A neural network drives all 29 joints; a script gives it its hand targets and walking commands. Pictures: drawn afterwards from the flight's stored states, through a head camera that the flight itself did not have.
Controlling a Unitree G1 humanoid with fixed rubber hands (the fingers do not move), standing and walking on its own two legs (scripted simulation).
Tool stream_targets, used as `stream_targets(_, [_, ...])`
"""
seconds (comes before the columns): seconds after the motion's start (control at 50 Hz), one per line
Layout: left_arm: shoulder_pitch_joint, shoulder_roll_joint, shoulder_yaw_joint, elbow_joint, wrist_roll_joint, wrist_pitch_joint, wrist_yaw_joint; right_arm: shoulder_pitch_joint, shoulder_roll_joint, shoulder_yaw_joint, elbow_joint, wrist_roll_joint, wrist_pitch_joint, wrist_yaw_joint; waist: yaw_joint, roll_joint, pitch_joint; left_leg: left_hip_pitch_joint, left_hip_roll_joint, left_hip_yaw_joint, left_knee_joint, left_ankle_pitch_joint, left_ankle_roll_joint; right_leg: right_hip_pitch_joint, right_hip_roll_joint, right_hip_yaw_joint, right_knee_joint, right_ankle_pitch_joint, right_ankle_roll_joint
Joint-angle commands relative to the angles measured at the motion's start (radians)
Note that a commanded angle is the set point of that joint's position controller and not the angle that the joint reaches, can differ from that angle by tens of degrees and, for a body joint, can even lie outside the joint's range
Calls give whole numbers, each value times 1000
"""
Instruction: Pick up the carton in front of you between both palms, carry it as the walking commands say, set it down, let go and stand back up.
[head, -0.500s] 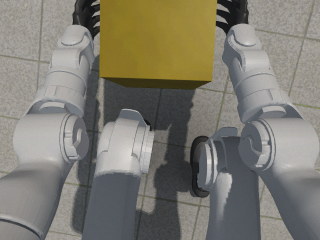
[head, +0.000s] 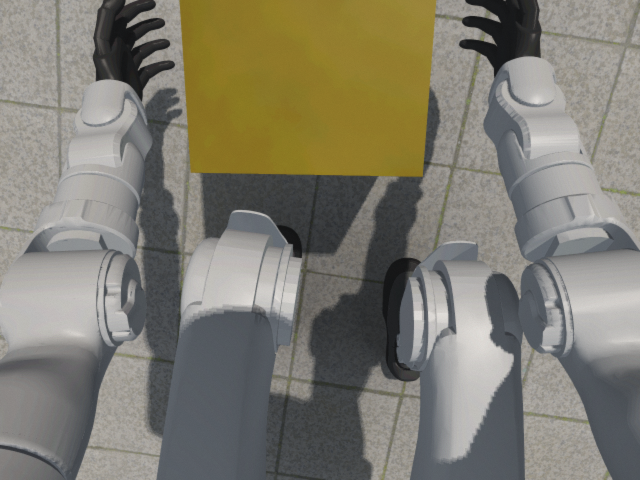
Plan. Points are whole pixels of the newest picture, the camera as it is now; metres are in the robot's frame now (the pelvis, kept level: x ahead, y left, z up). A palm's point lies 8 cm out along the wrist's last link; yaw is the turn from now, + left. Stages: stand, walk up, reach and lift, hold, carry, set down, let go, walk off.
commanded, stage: set down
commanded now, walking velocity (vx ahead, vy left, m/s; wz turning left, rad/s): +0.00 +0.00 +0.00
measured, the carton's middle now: (313, 78) +0.47 +0.09 -0.24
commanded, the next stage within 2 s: let go in 1.10 s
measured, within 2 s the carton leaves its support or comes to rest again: neither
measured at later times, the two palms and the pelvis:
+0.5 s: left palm out of the picture +0.45 +0.30 -0.02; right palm out of the picture +0.52 -0.09 -0.03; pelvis +0.01 +0.00 +0.09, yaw +2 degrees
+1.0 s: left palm out of the picture +0.45 +0.31 +0.12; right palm out of the picture +0.52 -0.09 +0.11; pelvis +0.04 +0.01 +0.22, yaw +3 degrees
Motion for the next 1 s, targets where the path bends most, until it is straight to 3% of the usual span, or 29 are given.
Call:
stream_targets(0.0, [-249, 154, -26, -178, -54, -8, -15, -249, -23, 21, -206, 43, 1, 7, 80, -8, -1189, 654, 32, -16, -158, 386, 6, 412, -64, -3, -167, 260, 1])
stream_targets(0.02, [-243, 155, -14, -205, -55, -3, -18, -232, -16, 29, -223, 40, 8, 7, 94, -21, -1205, 676, 28, -15, -162, 389, 6, 389, -65, -6, -171, 239, 5])
stream_targets(0.04, [-220, 162, -14, -192, -45, 7, -20, -228, -24, 6, -245, 37, 13, 7, 90, 6, -1215, 678, 29, -13, -168, 371, 1, 383, -67, -13, -171, 225, 3])
stream_targets(0.06, [-200, 163, -27, -222, -53, 17, -25, -193, -29, -7, -272, 19, 19, 3, 70, 0, -1254, 724, 25, -18, -178, 372, 1, 407, -65, -26, -177, 220, 5])
stream_targets(0.14, [-119, 166, 14, -263, -19, 63, -29, -114, -30, -59, -319, -46, 55, -20, 66, 21, -1399, 869, 9, 2, -231, 377, -5, 446, -54, -60, -222, 186, 7])
stream_targets(0.2, [-92, 133, 31, -395, 5, 105, -24, -68, -33, -118, -393, -103, 86, -31, 35, 53, -1503, 978, -16, 18, -284, 383, -11, 454, -37, -76, -292, 161, -2])
stream_targets(0.22, [-73, 154, 58, -415, 35, 116, -22, -53, -13, -111, -425, -93, 98, -30, 69, 77, -1524, 1037, -17, 20, -310, 397, -5, 438, -31, -76, -311, 150, 0])
stream_targets(0.24, [-47, 109, 47, -411, 33, 133, -22, -37, -19, -135, -401, -115, 111, -31, 40, 71, -1480, 1021, -26, 21, -339, 363, -7, 436, -30, -86, -337, 127, -3])
stream_targets(0.28, [-31, 78, 77, -441, 59, 145, -32, -17, 21, -127, -409, -130, 120, -22, 53, 69, -1377, 930, -30, 32, -380, 336, -5, 422, -27, -73, -383, 110, -10])
stream_targets(0.3, [-28, 53, 55, -402, 54, 151, -36, -5, 14, -154, -369, -153, 120, -15, 16, 69, -1304, 898, -29, 11, -405, 317, -7, 387, -29, -84, -386, 108, -9])
stream_targets(0.32, [-15, 46, 67, -406, 61, 145, -40, 6, 44, -129, -390, -147, 111, -9, 33, 50, -1281, 866, -33, 20, -411, 309, -3, 392, -26, -69, -418, 100, -7])
stream_targets(0.4, [-2, 53, 94, -345, 98, 124, -46, 19, 51, -153, -306, -159, 95, 3, 44, 54, -1180, 771, -32, 23, -473, 307, -4, 407, -34, -44, -479, 126, -4])
stream_targets(0.42, [0, 39, 81, -321, 91, 123, -52, 36, 50, -167, -293, -175, 95, 2, 6, 45, -1167, 753, -27, 19, -489, 299, -10, 410, -38, -50, -499, 129, -3])
stream_targets(0.44, [-17, 43, 90, -342, 86, 120, -52, 29, 50, -168, -301, -168, 93, 2, 31, 49, -1196, 782, -30, 15, -505, 322, -6, 426, -36, -43, -513, 152, 2])
stream_targets(0.46, [-15, 53, 101, -340, 90, 121, -58, 15, 41, -179, -314, -186, 93, -2, 20, 43, -1219, 777, -30, 24, -514, 310, -11, 470, -40, -41, -538, 146, -2])
stream_targets(0.48, [-8, 59, 107, -329, 83, 119, -64, 19, 59, -159, -310, -168, 98, -4, 29, 21, -1227, 776, -30, 28, -535, 307, -8, 505, -41, -41, -551, 160, 2])
stream_targets(0.58, [12, 97, 104, -375, 79, 138, -86, 30, 53, -155, -382, -169, 118, -6, 24, 29, -1395, 894, -34, 47, -593, 341, -9, 650, -42, -44, -629, 207, 4])
stream_targets(0.6, [21, 118, 118, -428, 83, 138, -90, 36, 71, -131, -415, -157, 124, -8, 50, 15, -1438, 938, -39, 50, -607, 387, -5, 686, -41, -40, -639, 232, 8])
stream_targets(0.62, [28, 117, 109, -425, 82, 145, -93, 31, 64, -141, -435, -165, 130, -7, 36, 20, -1439, 941, -37, 48, -624, 375, -5, 701, -39, -43, -656, 229, 5])
stream_targets(0.64, [39, 113, 125, -408, 85, 153, -97, 38, 71, -142, -431, -165, 137, -10, 52, 9, -1452, 963, -43, 56, -644, 387, -3, 732, -37, -42, -678, 232, 9])
stream_targets(0.68, [77, 118, 134, -414, 87, 160, -101, 62, 72, -131, -459, -165, 143, -3, 48, -8, -1454, 977, -42, 46, -673, 398, -1, 753, -39, -43, -701, 246, 10])
stream_targets(0.72, [92, 103, 123, -448, 92, 161, -107, 104, 68, -148, -454, -168, 142, -2, 39, 24, -1466, 1040, -46, 44, -705, 439, -3, 761, -38, -45, -731, 275, 14])
stream_targets(0.8, [105, 99, 124, -467, 91, 160, -116, 118, 70, -147, -483, -173, 137, 2, 26, 36, -1422, 1120, -41, 30, -781, 441, -1, 796, -46, -33, -819, 269, 11])
stream_targets(0.82, [100, 86, 118, -438, 90, 162, -117, 120, 80, -144, -461, -184, 134, 8, 16, 16, -1389, 1088, -44, 27, -806, 435, -3, 807, -40, -42, -826, 283, 9])
stream_targets(0.84, [113, 82, 122, -466, 90, 155, -119, 136, 85, -159, -472, -184, 131, 10, 30, 27, -1396, 1115, -47, 29, -816, 449, 1, 823, -47, -35, -844, 296, 13])
stream_targets(0.86, [100, 76, 112, -455, 87, 154, -120, 140, 86, -157, -450, -190, 131, 13, 16, 17, -1381, 1143, -45, 18, -837, 465, 3, 811, -47, -36, -867, 293, 14])
stream_targets(0.94, [165, 57, 129, -398, 115, 144, -128, 186, 93, -168, -425, -208, 119, 23, 30, 23, -1324, 1194, -43, 16, -912, 479, 3, 848, -54, -30, -948, 303, 19])
stream_targets(0.96, [153, 50, 114, -412, 106, 138, -129, 218, 97, -180, -403, -206, 116, 24, -4, 49, -1322, 1235, -40, 5, -944, 464, 0, 861, -56, -30, -971, 296, 13])
stream_targets(0.98, [142, 63, 121, -415, 116, 137, -129, 193, 86, -181, -393, -216, 117, 27, 12, 51, -1297, 1259, -42, 0, -969, 478, -1, 851, -58, -23, -1000, 289, 14])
